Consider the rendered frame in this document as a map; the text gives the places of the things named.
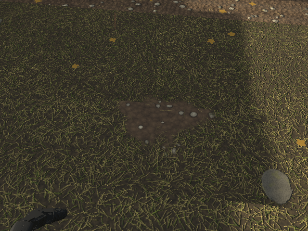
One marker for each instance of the robot left hand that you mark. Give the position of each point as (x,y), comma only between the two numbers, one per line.
(39,217)

